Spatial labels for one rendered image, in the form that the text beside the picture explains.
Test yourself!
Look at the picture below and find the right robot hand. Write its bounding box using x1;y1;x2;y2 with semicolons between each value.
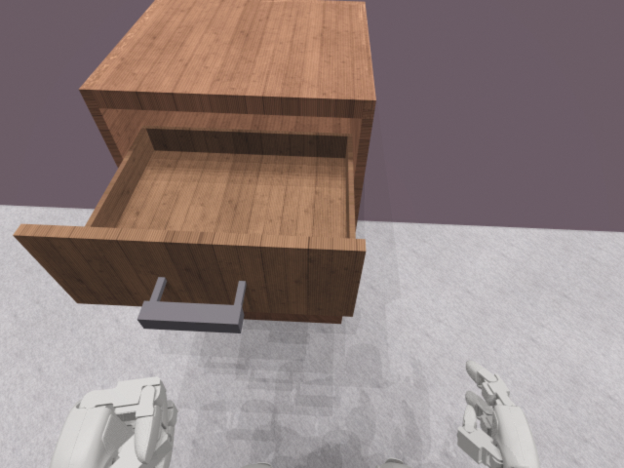
457;360;540;468

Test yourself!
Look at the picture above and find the left robot hand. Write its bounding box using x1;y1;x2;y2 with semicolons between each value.
49;376;178;468

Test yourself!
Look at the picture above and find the drawer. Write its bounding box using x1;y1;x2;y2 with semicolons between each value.
13;126;366;317

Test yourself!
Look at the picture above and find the cabinet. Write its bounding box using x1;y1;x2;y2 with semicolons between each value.
79;0;376;324

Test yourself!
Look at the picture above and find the handle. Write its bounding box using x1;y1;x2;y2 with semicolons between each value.
137;277;247;333

